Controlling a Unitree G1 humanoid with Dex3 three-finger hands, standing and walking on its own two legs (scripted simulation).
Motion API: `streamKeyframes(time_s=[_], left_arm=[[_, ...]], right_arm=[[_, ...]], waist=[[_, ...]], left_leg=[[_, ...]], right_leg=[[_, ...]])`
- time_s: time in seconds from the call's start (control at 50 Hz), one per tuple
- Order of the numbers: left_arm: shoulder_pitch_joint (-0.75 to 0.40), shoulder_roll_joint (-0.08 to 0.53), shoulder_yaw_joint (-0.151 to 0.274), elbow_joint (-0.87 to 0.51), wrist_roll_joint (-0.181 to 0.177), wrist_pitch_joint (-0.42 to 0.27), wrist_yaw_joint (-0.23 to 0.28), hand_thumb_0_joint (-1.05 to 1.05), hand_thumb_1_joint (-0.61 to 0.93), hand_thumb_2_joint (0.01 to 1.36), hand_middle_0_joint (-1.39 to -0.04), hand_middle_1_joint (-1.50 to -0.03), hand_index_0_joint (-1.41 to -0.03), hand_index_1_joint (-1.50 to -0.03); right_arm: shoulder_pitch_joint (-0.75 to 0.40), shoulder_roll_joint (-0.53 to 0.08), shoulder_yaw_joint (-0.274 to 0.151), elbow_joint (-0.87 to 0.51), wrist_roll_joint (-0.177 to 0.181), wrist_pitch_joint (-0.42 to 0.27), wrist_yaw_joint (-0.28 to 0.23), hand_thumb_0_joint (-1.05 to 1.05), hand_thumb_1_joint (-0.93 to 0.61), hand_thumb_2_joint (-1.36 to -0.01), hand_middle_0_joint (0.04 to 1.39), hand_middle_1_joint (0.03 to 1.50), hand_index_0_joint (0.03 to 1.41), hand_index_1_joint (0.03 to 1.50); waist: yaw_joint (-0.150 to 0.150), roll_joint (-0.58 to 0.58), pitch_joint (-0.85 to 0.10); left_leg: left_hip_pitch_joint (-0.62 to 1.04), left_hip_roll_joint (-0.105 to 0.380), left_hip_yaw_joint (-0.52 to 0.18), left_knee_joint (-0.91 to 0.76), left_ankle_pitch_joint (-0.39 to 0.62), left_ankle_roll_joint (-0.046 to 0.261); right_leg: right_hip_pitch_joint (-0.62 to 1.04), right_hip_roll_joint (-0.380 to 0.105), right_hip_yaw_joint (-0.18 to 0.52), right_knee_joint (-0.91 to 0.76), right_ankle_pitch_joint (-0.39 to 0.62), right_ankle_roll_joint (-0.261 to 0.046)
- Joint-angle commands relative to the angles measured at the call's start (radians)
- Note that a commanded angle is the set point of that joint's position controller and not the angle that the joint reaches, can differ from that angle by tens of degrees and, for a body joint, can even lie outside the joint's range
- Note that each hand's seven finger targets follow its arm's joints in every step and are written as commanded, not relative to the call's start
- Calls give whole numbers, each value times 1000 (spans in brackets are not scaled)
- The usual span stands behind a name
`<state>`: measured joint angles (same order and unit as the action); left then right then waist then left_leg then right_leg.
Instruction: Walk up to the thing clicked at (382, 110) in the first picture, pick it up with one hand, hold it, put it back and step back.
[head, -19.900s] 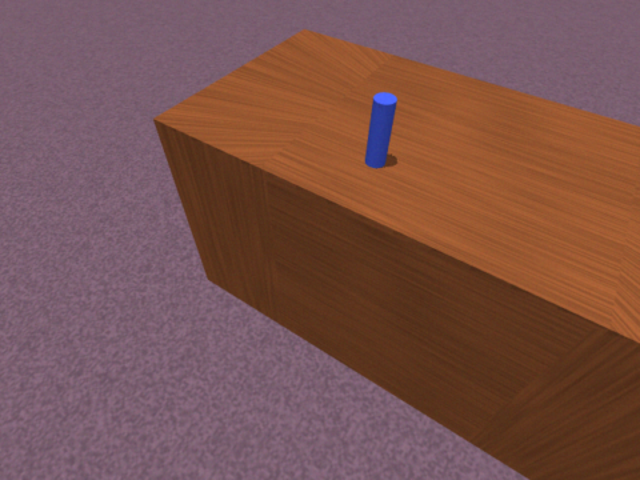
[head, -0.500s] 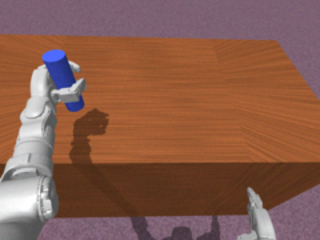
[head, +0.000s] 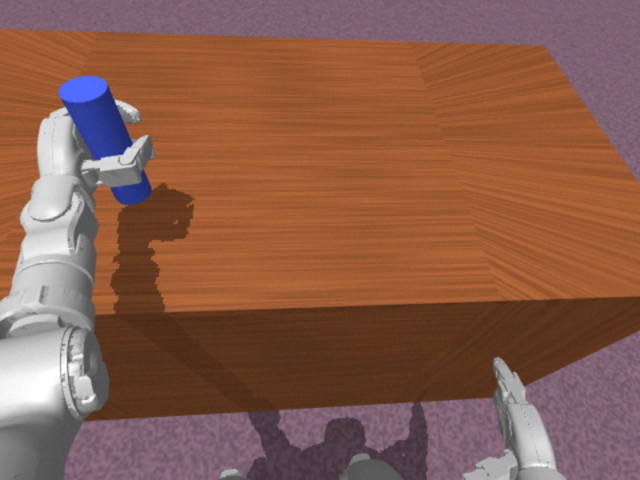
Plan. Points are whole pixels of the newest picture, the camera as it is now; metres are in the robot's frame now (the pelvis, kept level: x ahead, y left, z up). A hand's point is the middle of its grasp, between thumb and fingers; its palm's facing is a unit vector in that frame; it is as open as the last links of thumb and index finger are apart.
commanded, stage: lower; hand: left
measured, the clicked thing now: (111, 147) +0.49 +0.20 +0.12
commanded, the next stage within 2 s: loosen in 1.14 s
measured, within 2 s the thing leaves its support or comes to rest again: rests again in 0.90 s
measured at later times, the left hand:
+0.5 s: hand (137, 170) +0.50 +0.19 +0.07, palm faces +0.11 -0.99 +0.01, open 6.0 cm
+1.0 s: hand (145, 182) +0.51 +0.19 +0.04, palm faces +0.09 -1.00 +0.01, open 6.0 cm
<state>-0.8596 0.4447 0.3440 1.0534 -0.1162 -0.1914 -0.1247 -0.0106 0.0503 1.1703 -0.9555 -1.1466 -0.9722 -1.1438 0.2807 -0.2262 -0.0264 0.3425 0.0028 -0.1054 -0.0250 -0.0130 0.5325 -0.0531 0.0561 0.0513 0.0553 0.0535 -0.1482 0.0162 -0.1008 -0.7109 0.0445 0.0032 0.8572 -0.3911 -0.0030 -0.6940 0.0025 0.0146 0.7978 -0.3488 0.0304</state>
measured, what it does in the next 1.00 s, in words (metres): stands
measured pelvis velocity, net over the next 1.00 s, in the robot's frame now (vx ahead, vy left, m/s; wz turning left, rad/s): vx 0.00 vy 0.00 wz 0.00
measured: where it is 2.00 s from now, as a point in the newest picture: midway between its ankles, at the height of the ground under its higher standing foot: outside the picture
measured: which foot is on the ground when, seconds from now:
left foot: down 0.00-1.00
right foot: down 0.00-1.00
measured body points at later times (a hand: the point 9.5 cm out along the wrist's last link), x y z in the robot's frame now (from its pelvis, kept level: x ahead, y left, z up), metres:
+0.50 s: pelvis -0.01 +0.00 -0.02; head +0.10 +0.02 +0.42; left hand +0.49 +0.24 +0.08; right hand +0.14 -0.26 -0.05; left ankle +0.01 +0.12 -0.70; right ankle +0.02 -0.14 -0.70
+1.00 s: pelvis +0.00 +0.00 -0.03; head +0.11 +0.03 +0.40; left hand +0.50 +0.24 +0.05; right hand +0.15 -0.26 -0.05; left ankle +0.01 +0.12 -0.70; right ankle +0.02 -0.14 -0.70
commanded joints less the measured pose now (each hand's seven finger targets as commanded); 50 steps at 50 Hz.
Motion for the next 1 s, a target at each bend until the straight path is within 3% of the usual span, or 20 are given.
streamKeyframes(time_s=[0.0, 0.04, 0.08, 0.1, 0.14, 0.18, 0.26, 0.44, 0.5, 0.54, 0.58, 0.62, 0.66, 0.74, 0.78, 0.82, 0.9, 0.92, 0.96, 0.98], left_arm=[[-494, 250, 49, -239, -16, -110, 3, 0, 565, 1292, -1407, -1426, -1410, -1430], [-535, 253, 44, -279, -15, -126, 0, 0, 567, 1299, -1397, -1424, -1396, -1430], [-525, 265, 53, -268, -8, -133, 11, 0, 578, 1291, -1410, -1420, -1407, -1428], [-541, 237, 40, -277, -10, -143, 10, 0, 577, 1301, -1405, -1421, -1402, -1431], [-534, 271, 64, -256, -8, -150, 14, 0, 587, 1317, -1425, -1444, -1424, -1452], [-553, 260, 49, -263, 1, -159, 16, 0, 583, 1310, -1406, -1429, -1405, -1437], [-535, 279, 65, -226, 12, -166, 19, 0, 562, 1316, -1400, -1433, -1399, -1442], [-524, 287, 75, -180, 12, -188, 12, 0, 586, 1322, -1426, -1447, -1429, -1451], [-524, 292, 75, -206, 11, -199, 9, 0, 550, 1304, -1428, -1439, -1428, -1446], [-512, 283, 70, -185, 13, -199, 5, 0, 541, 1300, -1405, -1424, -1404, -1433], [-499, 282, 71, -187, 12, -204, -2, 0, 536, 1297, -1399, -1415, -1394, -1427], [-506, 317, 91, -193, 14, -208, 1, 0, 542, 1296, -1400, -1417, -1396, -1428], [-506, 285, 74, -187, 17, -207, 0, 0, 538, 1288, -1395, -1409, -1390, -1421], [-520, 292, 80, -206, 16, -216, 4, 0, 564, 1318, -1405, -1425, -1398, -1439], [-489, 282, 75, -176, 17, -216, 1, 0, 543, 1293, -1402, -1411, -1394, -1426], [-494, 285, 77, -194, 16, -221, 0, 0, 561, 1315, -1414, -1432, -1408, -1444], [-499, 277, 67, -187, 18, -227, -1, 0, 523, 1296, -1416, -1421, -1407, -1436], [-478, 296, 83, -178, 17, -227, 0, 0, 524, 1301, -1415, -1421, -1404, -1438], [-498, 279, 74, -197, 20, -231, 3, 0, 506, 1293, -1422, -1424, -1413, -1440], [-506, 281, 75, -193, 19, -235, 1, 0, 505, 1308, -1412, -1426, -1401, -1444]], right_arm=[[6, -147, -76, -193, -8, -47, -4, 0, 541, -52, 50, 49, 49, 49], [-20, -162, -93, -226, -6, -51, -6, 0, 538, -54, 50, 49, 49, 49], [-9, -160, -84, -251, -8, -50, -4, 0, 532, -56, 50, 49, 49, 49], [-18, -135, -65, -258, -10, -49, 1, 0, 536, -55, 50, 49, 49, 49], [-2, -156, -85, -261, -14, -47, -2, 0, 536, -55, 50, 49, 49, 49], [20, -136, -67, -252, -18, -41, 3, 0, 536, -55, 50, 49, 49, 49], [52, -146, -75, -258, -25, -37, 6, 0, 537, -54, 50, 49, 49, 49], [37, -151, -78, -310, -26, -28, 7, 0, 533, -54, 50, 49, 49, 49], [10, -148, -69, -372, -23, -30, 9, 0, 527, -56, 50, 49, 49, 49], [62, -150, -77, -312, -25, -22, 8, 0, 532, -55, 50, 49, 49, 49], [44, -130, -48, -338, -25, -24, 13, 0, 525, -57, 50, 49, 49, 49], [50, -154, -72, -355, -25, -20, 11, 0, 529, -55, 50, 49, 49, 49], [63, -148, -69, -353, -27, -17, 14, 0, 526, -56, 50, 49, 49, 49], [54, -163, -84, -382, -29, -18, 14, 0, 532, -56, 50, 49, 49, 49], [83, -141, -64, -364, -26, -10, 18, 0, 525, -57, 50, 49, 49, 49], [67, -158, -80, -392, -26, -13, 19, 0, 529, -56, 50, 49, 49, 49], [77, -140, -59, -395, -29, -6, 24, 0, 524, -57, 50, 49, 49, 49], [81, -175, -96, -389, -28, -2, 21, 0, 520, -58, 50, 49, 49, 49], [56, -149, -64, -445, -30, -3, 26, 0, 523, -57, 50, 49, 49, 49], [68, -161, -81, -431, -30, -1, 25, 0, 524, -58, 50, 49, 49, 49]], waist=[[-17, 74, -486], [-21, 102, -511], [-24, 106, -503], [-26, 122, -513], [-31, 103, -522], [-36, 138, -518], [-40, 144, -512], [-51, 106, -525], [-52, 112, -571], [-56, 150, -535], [-49, 133, -560], [-57, 144, -569], [-65, 136, -551], [-67, 152, -556], [-66, 142, -519], [-66, 161, -543], [-65, 152, -551], [-64, 150, -556], [-67, 164, -607], [-71, 162, -583]], left_leg=[[261, -12, -8, -43, 357, 20], [293, -6, -16, -36, 360, 13], [298, 1, -26, -31, 354, 8], [282, -1, -23, -21, 348, 9], [260, 0, -25, -16, 331, 10], [255, -4, -20, -4, 318, 11], [247, 4, -30, 11, 340, 5], [146, -8, -21, 37, 234, 20], [153, -10, -18, 52, 274, 22], [178, -3, -28, 60, 328, 11], [173, -4, -29, 74, 345, 17], [154, -8, -24, 80, 348, 16], [156, -8, -24, 82, 323, 19], [163, -5, -30, 82, 316, 10], [139, -8, -27, 84, 288, 15], [151, -5, -32, 85, 301, 8], [130, -8, -30, 107, 338, 14], [131, -6, -32, 110, 349, 13], [155, -4, -35, 120, 383, 11], [168, 0, -41, 117, 385, 7]], right_leg=[[151, 17, -32, -40, 324, -37], [112, 21, -37, -26, 301, -42], [74, 25, -44, -19, 270, -46], [75, 23, -41, -13, 269, -46], [80, 23, -42, -6, 268, -46], [56, 21, -39, 1, 257, -47], [19, 26, -46, 16, 253, -51], [40, 24, -35, 35, 217, -42], [65, 22, -30, 52, 258, -41], [2, 27, -42, 62, 263, -48], [15, 25, -39, 67, 284, -45], [35, 21, -35, 75, 303, -45], [12, 24, -35, 74, 283, -43], [-13, 28, -42, 84, 258, -49], [-24, 27, -39, 82, 241, -47], [-26, 28, -43, 92, 238, -51], [-9, 27, -39, 106, 281, -46], [-13, 26, -38, 111, 288, -48], [-4, 26, -39, 121, 307, -48], [-38, 32, -47, 121, 288, -51]])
